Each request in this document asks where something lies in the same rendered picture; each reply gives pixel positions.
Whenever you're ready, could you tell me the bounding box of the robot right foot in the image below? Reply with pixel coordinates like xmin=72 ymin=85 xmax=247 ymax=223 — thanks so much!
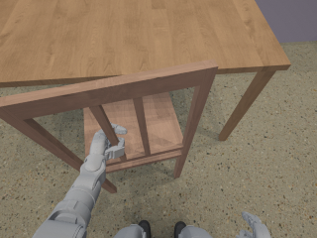
xmin=174 ymin=221 xmax=186 ymax=238

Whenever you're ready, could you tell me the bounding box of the chair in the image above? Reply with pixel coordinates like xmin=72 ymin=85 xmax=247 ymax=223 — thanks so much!
xmin=0 ymin=59 xmax=219 ymax=193

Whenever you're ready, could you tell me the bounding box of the robot left forearm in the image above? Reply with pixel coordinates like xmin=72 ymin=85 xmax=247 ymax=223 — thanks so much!
xmin=32 ymin=153 xmax=106 ymax=238

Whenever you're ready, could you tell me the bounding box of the robot right hand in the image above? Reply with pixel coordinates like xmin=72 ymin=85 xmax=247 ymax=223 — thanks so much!
xmin=236 ymin=211 xmax=271 ymax=238

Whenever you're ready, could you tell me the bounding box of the right robot thigh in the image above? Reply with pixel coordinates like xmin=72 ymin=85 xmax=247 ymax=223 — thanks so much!
xmin=178 ymin=227 xmax=212 ymax=238

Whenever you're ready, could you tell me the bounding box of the left robot upper arm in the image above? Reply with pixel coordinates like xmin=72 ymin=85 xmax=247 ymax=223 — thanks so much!
xmin=35 ymin=219 xmax=87 ymax=238

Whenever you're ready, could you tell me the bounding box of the robot left hand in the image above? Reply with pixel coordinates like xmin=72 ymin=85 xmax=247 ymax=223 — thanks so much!
xmin=89 ymin=122 xmax=128 ymax=161

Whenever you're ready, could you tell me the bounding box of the table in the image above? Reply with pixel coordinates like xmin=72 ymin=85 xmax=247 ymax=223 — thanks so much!
xmin=0 ymin=0 xmax=291 ymax=142

